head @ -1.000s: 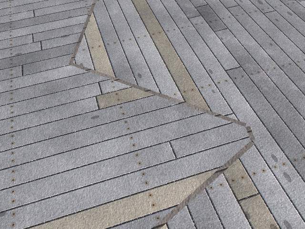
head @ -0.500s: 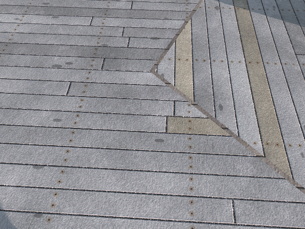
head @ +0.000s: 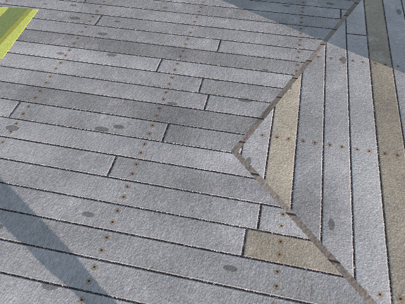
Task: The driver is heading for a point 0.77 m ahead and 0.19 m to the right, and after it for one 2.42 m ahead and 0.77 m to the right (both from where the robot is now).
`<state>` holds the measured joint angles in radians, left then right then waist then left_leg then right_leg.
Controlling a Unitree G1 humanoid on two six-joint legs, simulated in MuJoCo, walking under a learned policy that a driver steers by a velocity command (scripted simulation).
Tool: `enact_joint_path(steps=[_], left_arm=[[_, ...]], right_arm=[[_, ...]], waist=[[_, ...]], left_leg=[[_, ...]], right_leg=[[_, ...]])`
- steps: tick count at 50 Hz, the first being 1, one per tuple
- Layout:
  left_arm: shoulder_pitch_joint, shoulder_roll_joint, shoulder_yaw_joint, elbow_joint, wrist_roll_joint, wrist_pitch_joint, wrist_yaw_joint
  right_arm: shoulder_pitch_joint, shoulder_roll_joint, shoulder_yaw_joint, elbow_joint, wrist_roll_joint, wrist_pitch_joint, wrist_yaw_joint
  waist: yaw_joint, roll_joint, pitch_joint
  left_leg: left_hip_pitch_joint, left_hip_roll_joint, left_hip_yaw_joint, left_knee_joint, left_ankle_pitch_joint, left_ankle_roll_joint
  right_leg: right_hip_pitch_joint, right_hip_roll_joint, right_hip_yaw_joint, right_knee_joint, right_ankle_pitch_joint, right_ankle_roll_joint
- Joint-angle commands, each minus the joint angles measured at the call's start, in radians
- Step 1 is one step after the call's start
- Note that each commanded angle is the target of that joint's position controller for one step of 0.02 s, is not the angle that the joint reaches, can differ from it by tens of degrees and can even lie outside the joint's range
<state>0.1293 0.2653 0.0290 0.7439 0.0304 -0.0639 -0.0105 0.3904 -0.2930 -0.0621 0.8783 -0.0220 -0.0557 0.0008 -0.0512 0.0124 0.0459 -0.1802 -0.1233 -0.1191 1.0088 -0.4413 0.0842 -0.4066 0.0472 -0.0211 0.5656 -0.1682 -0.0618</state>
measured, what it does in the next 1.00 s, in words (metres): walks ahead, turning right: left foot, then right foot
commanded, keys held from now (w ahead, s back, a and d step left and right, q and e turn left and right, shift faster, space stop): w+e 0.98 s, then w+q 0.02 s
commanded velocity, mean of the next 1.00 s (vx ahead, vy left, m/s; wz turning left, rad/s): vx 0.50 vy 0.00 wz -0.46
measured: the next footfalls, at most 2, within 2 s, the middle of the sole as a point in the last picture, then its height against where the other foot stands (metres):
left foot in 0.44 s outside the picture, level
right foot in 0.96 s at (277, 275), level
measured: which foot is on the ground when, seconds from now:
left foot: up 0.00-0.42, down 0.44-0.98, up 1.00-1.00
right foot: down 0.00-0.44, up 0.46-0.94, down 0.96-1.00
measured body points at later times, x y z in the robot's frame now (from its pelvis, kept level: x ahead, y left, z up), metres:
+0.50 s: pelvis +0.26 +0.01 +0.00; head +0.29 +0.01 +0.45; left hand +0.30 +0.28 -0.13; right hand +0.42 -0.27 -0.07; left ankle +0.35 +0.08 -0.73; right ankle +0.10 -0.08 -0.68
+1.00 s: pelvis +0.47 -0.11 -0.01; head +0.51 -0.14 +0.44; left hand +0.79 -0.03 -0.09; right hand +0.31 -0.32 -0.15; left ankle +0.37 +0.08 -0.69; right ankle +0.52 -0.21 -0.73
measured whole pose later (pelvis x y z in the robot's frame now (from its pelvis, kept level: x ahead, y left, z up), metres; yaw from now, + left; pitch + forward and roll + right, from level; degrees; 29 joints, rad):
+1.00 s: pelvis +0.47 -0.11 -0.01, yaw -33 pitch +2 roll +0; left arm 0.03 0.26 0.04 0.67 0.05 -0.02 -0.06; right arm 0.42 -0.25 -0.04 0.88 -0.02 -0.05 -0.01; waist -0.06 0.00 0.06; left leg -0.06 0.11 0.22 0.78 -0.46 -0.02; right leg -0.48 0.05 -0.09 0.62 -0.16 -0.14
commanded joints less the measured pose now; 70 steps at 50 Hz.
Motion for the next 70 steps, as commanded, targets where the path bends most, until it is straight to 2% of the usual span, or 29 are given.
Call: enact_joint_path(steps=[1,3,5,10,16,19,21,22,23,24,25,26,28,32,37,43,45,47,48,49,50,51,52,53,55,57,61,67,70], left_arm=[[0.115,0.101,0.039,-0.001,-0.015,0.003,-0.009],[0.148,0.092,0.034,0.033,-0.02,-0.007,-0.008],[0.202,0.107,0.04,0.062,-0.029,-0.019,-0.008],[0.285,0.125,0.052,0.093,-0.033,-0.009,0.002],[0.371,0.144,0.066,0.108,-0.021,0.002,0.009],[0.329,0.16,0.074,0.09,-0.015,0.009,0.017],[0.287,0.164,0.076,0.078,-0.023,0.004,0.011],[0.277,0.118,0.064,0.051,-0.036,-0.005,0.004],[0.337,0.024,0.043,0.022,-0.055,-0.006,0.006],[0.39,0.099,0.055,0.024,-0.031,0.01,0.013],[0.332,0.124,0.061,0.045,-0.012,0.023,0.01],[0.273,0.104,0.058,0.04,-0.007,0.026,-0.003],[0.244,0.086,0.059,0.035,0.007,0.043,-0.021],[0.164,0.067,0.053,-0.004,0.008,0.065,-0.043],[-0.001,0.047,0.037,-0.066,0.005,0.066,-0.062],[-0.164,0.043,0.019,-0.134,0.01,0.06,-0.078],[-0.155,0.054,0.023,-0.14,0.016,0.06,-0.07],[-0.021,0.081,0.04,-0.107,0.022,0.052,-0.056],[0.147,0.109,0.058,-0.052,0.03,0.043,-0.042],[0.273,0.21,0.09,-0.029,0.037,0.042,-0.024],[0.235,0.284,0.104,-0.052,0.002,0.049,-0.015],[0.258,0.242,0.096,-0.046,-0.012,0.06,-0.003],[0.209,0.187,0.08,-0.026,-0.012,0.054,0.007],[0.175,0.13,0.061,-0.013,-0.012,0.043,0.009],[0.121,0.083,0.041,-0.001,-0.011,0.016,0.008],[0.143,0.088,0.04,0.023,-0.012,-0.008,0.002],[0.173,0.089,0.034,0.061,-0.012,-0.024,0.007],[0.197,0.079,0.021,0.095,-0.024,-0.012,0.039],[0.209,0.106,0.03,0.111,-0.021,0.004,0.057]], right_arm=[[-0.038,-0.087,-0.006,-0.088,-0.021,-0.018,0.011],[-0.05,-0.069,0.003,-0.1,-0.035,-0.006,0.02],[-0.061,-0.051,0.012,-0.109,-0.035,0.001,0.024],[-0.278,-0.03,0.033,-0.183,-0.027,0.008,0.026],[-0.448,-0.024,0.048,-0.244,-0.007,-0.005,0.025],[-0.397,-0.049,0.041,-0.241,-0.002,-0.018,0.016],[-0.222,-0.092,0.021,-0.19,-0.007,-0.035,-0.002],[-0.081,-0.165,0.001,-0.178,-0.027,-0.045,-0.02],[-0.03,-0.235,-0.014,-0.183,-0.043,-0.033,-0.033],[-0.052,-0.227,-0.025,-0.171,-0.026,-0.014,-0.03],[-0.11,-0.118,-0.003,-0.187,-0.018,-0.011,-0.023],[-0.151,-0.064,0.011,-0.186,-0.011,-0.016,-0.016],[-0.154,-0.041,0.018,-0.169,-0.011,-0.03,-0.017],[-0.096,-0.059,0.006,-0.131,0.006,-0.057,-0.008],[-0.048,-0.065,-0.001,-0.095,0.002,-0.053,-0.005],[0.025,-0.108,-0.015,-0.05,0.002,-0.037,-0.013],[0.039,-0.129,-0.019,-0.036,0.0,-0.023,-0.019],[0.049,-0.162,-0.024,-0.026,0.0,-0.005,-0.025],[0.041,-0.162,-0.022,-0.034,0.003,0.002,-0.025],[0.062,-0.104,-0.005,-0.079,0.01,-0.001,-0.018],[0.044,-0.049,0.005,-0.144,0.007,-0.009,-0.002],[-0.051,-0.112,-0.007,-0.147,0.0,-0.011,0.0],[-0.072,-0.08,0.004,-0.145,0.019,-0.019,0.003],[-0.048,-0.062,0.01,-0.122,0.021,-0.022,0.003],[0.02,-0.05,0.012,-0.078,-0.006,0.013,0.012],[0.036,-0.045,0.006,-0.06,-0.006,0.035,0.025],[-0.044,-0.023,0.001,-0.063,0.003,0.042,0.025],[-0.199,0.019,0.022,-0.107,-0.005,0.037,0.033],[-0.158,0.0,0.016,-0.109,-0.015,0.036,0.033]], waist=[[0.049,-0.032,-0.034],[0.028,-0.088,-0.034],[0.025,-0.097,-0.054],[0.072,-0.086,0.0],[0.131,-0.089,-0.017],[0.089,-0.102,-0.033],[0.002,-0.053,-0.107],[-0.056,0.052,-0.226],[-0.035,0.216,-0.298],[0.011,0.232,-0.288],[0.019,0.081,-0.156],[0.026,0.038,-0.069],[0.05,0.098,-0.029],[0.059,0.084,-0.042],[0.036,0.072,0.001],[-0.004,0.072,0.04],[0.008,0.083,0.021],[0.071,0.091,-0.074],[0.147,0.05,-0.171],[0.183,-0.083,-0.294],[0.13,-0.258,-0.375],[0.179,-0.083,-0.311],[0.139,-0.053,-0.186],[0.09,-0.015,-0.108],[0.025,-0.034,-0.071],[0.015,-0.044,-0.064],[0.023,-0.057,0.003],[0.075,-0.091,-0.006],[0.061,-0.106,-0.034]], left_leg=[[-0.41,0.123,0.028,0.182,0.128,-0.011],[-0.363,0.155,0.05,0.106,0.147,-0.039],[-0.358,0.157,0.073,0.062,0.144,-0.066],[-0.434,0.176,0.11,-0.169,0.273,-0.122],[-0.379,0.131,0.113,-0.371,0.368,-0.126],[-0.229,0.107,0.096,-0.467,0.301,-0.099],[0.051,0.105,0.085,-0.579,0.294,-0.059],[0.257,0.293,-0.093,-0.62,0.142,-0.007],[0.456,0.538,-0.438,-0.703,0.02,0.059],[0.39,0.589,-0.642,-0.739,-0.103,0.131],[0.272,0.529,-0.515,-0.756,-0.133,0.116],[0.166,0.464,-0.352,-0.781,-0.011,0.093],[0.083,0.39,-0.156,-0.812,0.218,0.056],[0.098,0.382,-0.002,-0.836,0.462,0.069],[0.116,0.361,0.151,-0.859,0.534,0.067],[0.193,0.388,0.264,-0.816,0.634,0.035],[0.243,0.394,0.306,-0.714,0.883,0.02],[0.258,0.393,0.344,-0.457,1.14,0.011],[0.16,0.371,0.368,-0.226,1.046,-0.013],[-0.14,0.327,0.371,0.095,0.642,-0.053],[-0.48,0.132,0.264,0.391,-0.096,-0.1],[-0.56,0.173,0.125,0.414,-0.006,-0.09],[-0.556,0.214,0.121,0.37,0.074,-0.078],[-0.483,0.246,0.116,0.265,0.103,-0.07],[-0.35,0.262,0.103,0.17,0.126,-0.071],[-0.333,0.241,0.102,0.146,0.165,-0.066],[-0.405,0.189,0.081,0.031,0.281,-0.074],[-0.348,0.149,0.196,-0.297,0.442,-0.058],[-0.29,0.102,0.228,-0.358,0.326,-0.021]], right_leg=[[0.339,-0.295,0.51,-0.328,-0.104,-0.17],[0.286,-0.224,0.398,-0.337,0.119,-0.155],[0.284,-0.207,0.359,-0.34,0.256,-0.176],[0.252,-0.173,0.327,-0.392,0.204,-0.178],[0.317,-0.169,0.353,-0.298,0.335,-0.146],[0.295,-0.178,0.399,-0.223,0.359,-0.11],[0.219,-0.11,0.374,-0.034,0.385,-0.07],[0.122,-0.051,0.298,0.201,0.231,-0.04],[-0.14,0.077,0.157,0.443,-0.329,-0.013],[-0.251,0.035,0.112,0.579,-0.382,-0.019],[-0.266,-0.025,0.126,0.623,-0.291,-0.02],[-0.25,-0.049,0.117,0.598,-0.221,-0.01],[-0.209,-0.088,0.098,0.557,-0.168,0.011],[-0.258,-0.099,0.081,0.559,-0.076,0.032],[-0.315,-0.113,0.043,0.383,0.083,0.048],[-0.21,-0.091,-0.067,0.11,0.072,-0.012],[-0.14,-0.044,-0.107,0.063,-0.026,-0.05],[0.039,0.038,-0.131,0.017,-0.11,-0.099],[0.266,0.06,-0.107,-0.057,-0.073,-0.132],[0.577,-0.158,0.2,-0.095,-0.25,-0.206],[0.752,-0.418,0.743,-0.24,-0.176,-0.317],[0.702,-0.41,0.645,-0.27,-0.003,-0.302],[0.576,-0.383,0.475,-0.26,0.143,-0.28],[0.434,-0.33,0.361,-0.279,0.272,-0.228],[0.289,-0.26,0.22,-0.331,0.331,-0.168],[0.262,-0.242,0.164,-0.371,0.364,-0.153],[0.276,-0.226,0.009,-0.368,0.7,-0.093],[0.373,-0.211,-0.112,-0.298,0.793,-0.051],[0.446,-0.243,-0.115,-0.166,0.936,-0.047]])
